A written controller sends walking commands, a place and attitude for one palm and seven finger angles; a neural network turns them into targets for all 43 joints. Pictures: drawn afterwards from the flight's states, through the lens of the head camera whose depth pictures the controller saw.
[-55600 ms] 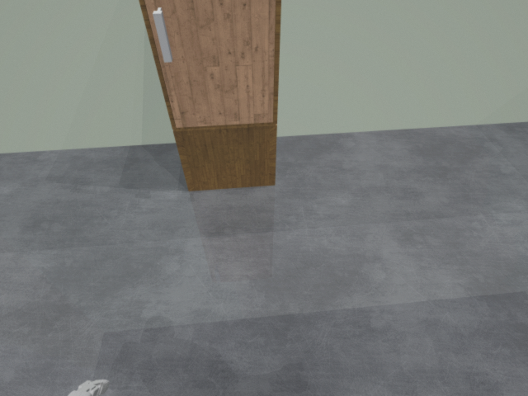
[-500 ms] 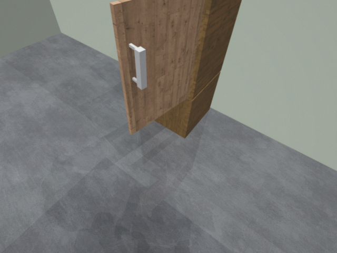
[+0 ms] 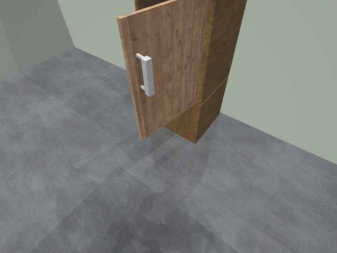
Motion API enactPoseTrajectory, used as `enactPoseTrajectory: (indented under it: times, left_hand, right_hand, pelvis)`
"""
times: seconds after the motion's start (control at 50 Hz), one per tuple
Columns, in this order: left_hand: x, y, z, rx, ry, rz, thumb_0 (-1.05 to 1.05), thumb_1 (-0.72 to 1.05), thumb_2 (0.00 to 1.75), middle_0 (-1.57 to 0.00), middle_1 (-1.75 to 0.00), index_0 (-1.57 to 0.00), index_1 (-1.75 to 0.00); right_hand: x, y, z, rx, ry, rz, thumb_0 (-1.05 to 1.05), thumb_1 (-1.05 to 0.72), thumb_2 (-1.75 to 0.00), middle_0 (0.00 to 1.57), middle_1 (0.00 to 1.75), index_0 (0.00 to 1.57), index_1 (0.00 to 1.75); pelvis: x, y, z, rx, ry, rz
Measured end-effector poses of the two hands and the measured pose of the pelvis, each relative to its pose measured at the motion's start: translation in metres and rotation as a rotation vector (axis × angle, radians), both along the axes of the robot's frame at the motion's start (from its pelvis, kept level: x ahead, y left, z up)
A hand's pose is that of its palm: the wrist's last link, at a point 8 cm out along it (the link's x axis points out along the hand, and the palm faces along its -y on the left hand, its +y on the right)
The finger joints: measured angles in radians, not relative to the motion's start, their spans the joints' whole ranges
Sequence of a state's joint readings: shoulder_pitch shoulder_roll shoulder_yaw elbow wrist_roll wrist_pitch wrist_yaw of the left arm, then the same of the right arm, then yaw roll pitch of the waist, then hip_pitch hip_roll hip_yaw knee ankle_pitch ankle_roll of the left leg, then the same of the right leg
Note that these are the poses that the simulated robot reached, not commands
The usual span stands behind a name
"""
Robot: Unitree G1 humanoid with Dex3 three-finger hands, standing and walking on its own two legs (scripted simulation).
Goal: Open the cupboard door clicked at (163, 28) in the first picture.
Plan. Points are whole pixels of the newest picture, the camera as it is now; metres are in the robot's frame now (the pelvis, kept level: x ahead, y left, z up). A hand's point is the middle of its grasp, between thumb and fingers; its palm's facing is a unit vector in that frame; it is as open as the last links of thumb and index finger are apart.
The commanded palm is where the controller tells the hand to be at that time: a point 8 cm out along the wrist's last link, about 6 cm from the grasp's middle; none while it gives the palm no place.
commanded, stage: let the arm hang, fingers relaxed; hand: left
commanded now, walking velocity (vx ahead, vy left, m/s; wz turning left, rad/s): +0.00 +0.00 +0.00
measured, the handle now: (144, 75) +0.70 +0.13 +0.04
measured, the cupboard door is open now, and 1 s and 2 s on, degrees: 79 79 79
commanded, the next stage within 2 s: look to check the result in 0.28 s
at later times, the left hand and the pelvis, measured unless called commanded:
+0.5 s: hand out of the picture +0.09 +0.23 -0.15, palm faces -0.04 -0.94 -0.33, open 7.4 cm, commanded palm none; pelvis +0.02 -0.01 +0.00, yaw -1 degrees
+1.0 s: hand out of the picture +0.10 +0.22 -0.16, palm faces -0.05 -0.95 -0.32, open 7.4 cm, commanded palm none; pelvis +0.04 -0.02 +0.01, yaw -1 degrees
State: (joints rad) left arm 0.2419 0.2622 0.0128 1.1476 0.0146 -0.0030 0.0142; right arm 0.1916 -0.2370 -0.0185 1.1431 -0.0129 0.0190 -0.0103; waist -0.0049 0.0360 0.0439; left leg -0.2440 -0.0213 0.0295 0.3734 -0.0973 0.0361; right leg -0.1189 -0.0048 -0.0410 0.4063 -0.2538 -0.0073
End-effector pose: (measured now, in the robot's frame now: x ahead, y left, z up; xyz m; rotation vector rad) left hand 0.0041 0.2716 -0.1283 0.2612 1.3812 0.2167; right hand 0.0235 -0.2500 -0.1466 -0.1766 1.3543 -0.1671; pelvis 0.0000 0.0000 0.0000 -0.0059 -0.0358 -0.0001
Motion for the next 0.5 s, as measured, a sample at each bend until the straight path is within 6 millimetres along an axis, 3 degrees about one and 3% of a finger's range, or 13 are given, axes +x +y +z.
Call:
enactPoseTrajectory:
  times: [0.12, 0.24, 0.36, 0.5]
  left_hand:
    - [0.046, -0.006, 0.003, -0.011, -0.109, -0.045, 0.01, 0.91, 0.9, -0.2, -0.3, -0.2, -0.3]
    - [0.074, -0.01, 0.006, -0.016, -0.155, -0.077, 0.01, 0.91, 0.9, -0.2, -0.3, -0.2, -0.3]
    - [0.086, -0.007, 0.008, -0.005, -0.154, -0.086, 0.01, 0.91, 0.9, -0.2, -0.3, -0.2, -0.3]
    - [0.086, -0.001, 0.01, 0.017, -0.123, -0.081, 0.01, 0.91, 0.9, -0.2, -0.3, -0.2, -0.3]
  right_hand:
    - [0.024, -0.014, 0.007, -0.026, -0.066, 0.006, 0.01, -0.91, -0.9, 0.2, 0.3, 0.21, 0.3]
    - [0.038, -0.03, 0.016, -0.062, -0.093, 0.008, 0.01, -0.91, -0.9, 0.2, 0.3, 0.21, 0.3]
    - [0.044, -0.043, 0.02, -0.088, -0.085, 0.012, 0.01, -0.91, -0.9, 0.2, 0.3, 0.21, 0.3]
    - [0.048, -0.049, 0.021, -0.097, -0.066, 0.016, 0.01, -0.91, -0.9, 0.2, 0.3, 0.21, 0.3]
  pelvis:
    - [0.004, -0.003, 0.001, 0.003, 0.0, -0.004]
    - [0.01, -0.006, 0.002, 0.002, 0.001, -0.009]
    - [0.016, -0.008, 0.004, 0.003, 0.003, -0.011]
    - [0.023, -0.011, 0.005, 0.005, 0.006, -0.014]
